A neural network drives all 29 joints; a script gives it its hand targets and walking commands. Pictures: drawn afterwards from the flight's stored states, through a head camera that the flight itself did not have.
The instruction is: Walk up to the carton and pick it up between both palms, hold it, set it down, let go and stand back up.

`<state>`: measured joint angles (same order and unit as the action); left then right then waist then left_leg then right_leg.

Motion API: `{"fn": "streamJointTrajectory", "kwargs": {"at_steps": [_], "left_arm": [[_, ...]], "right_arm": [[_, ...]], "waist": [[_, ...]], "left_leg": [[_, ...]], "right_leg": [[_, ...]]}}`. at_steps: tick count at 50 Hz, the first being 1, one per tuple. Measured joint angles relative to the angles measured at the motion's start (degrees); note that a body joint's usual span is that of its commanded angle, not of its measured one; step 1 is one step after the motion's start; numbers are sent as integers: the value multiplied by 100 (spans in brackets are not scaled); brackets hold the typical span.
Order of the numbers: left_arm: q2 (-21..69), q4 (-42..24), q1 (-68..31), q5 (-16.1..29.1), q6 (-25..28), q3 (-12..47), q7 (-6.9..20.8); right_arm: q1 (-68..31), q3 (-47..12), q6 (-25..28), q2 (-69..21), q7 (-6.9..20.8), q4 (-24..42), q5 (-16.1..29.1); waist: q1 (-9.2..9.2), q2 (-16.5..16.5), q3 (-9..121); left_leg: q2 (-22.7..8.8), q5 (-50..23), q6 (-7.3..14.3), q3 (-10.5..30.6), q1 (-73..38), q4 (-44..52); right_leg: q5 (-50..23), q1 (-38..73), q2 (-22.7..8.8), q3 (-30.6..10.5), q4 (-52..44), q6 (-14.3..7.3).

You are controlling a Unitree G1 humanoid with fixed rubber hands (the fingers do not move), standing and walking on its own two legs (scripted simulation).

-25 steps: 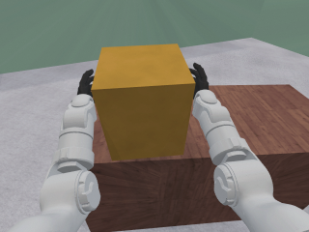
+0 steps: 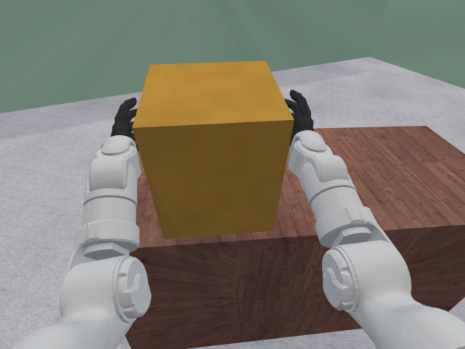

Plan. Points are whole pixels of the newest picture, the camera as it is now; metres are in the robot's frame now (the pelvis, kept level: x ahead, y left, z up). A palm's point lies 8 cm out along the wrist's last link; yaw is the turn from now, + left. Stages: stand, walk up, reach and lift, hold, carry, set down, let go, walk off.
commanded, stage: reach and lift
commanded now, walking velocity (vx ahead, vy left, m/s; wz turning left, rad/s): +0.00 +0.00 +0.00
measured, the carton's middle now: (214, 151) +0.41 +0.00 +0.19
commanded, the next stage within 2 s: hold in 0.10 s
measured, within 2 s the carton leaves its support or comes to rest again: neither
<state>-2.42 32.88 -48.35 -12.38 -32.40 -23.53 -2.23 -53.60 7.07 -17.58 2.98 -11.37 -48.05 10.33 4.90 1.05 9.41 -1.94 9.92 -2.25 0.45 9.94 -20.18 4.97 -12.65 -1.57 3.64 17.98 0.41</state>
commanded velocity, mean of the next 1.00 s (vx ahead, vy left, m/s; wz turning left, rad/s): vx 0.00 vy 0.00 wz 0.00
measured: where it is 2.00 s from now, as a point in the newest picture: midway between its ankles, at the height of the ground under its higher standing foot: outside the picture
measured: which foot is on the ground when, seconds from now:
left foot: down 0.00-1.00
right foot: down 0.00-1.00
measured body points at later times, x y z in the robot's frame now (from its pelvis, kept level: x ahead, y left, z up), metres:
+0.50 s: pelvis +0.00 +0.00 +0.00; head -0.07 +0.01 +0.45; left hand +0.40 +0.16 +0.24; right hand +0.40 -0.15 +0.25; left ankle +0.01 +0.14 -0.75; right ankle +0.05 -0.12 -0.75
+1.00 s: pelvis +0.00 +0.00 +0.00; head -0.07 +0.01 +0.44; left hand +0.39 +0.16 +0.25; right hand +0.39 -0.14 +0.26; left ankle +0.01 +0.14 -0.75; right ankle +0.05 -0.12 -0.75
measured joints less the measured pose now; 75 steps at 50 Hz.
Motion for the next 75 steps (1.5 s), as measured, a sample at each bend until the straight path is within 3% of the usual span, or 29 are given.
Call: {"fn": "streamJointTrajectory", "kwargs": {"at_steps": [41, 75], "left_arm": [[0, -1050, 40, -25, -1045, 228, 22], [0, -1241, 58, -66, -1225, 246, 70]], "right_arm": [[-11, -408, -843, 257, -232, 809, 628], [-35, -419, -1064, 274, -278, 972, 668]], "waist": [[-2, 0, 0], [-9, 0, -1]], "left_leg": [[4, -11, 0, 36, -32, 0], [7, -12, 1, 53, -34, -8]], "right_leg": [[0, 45, 0, 21, 0, -6], [0, 56, 2, 27, 0, -14]]}}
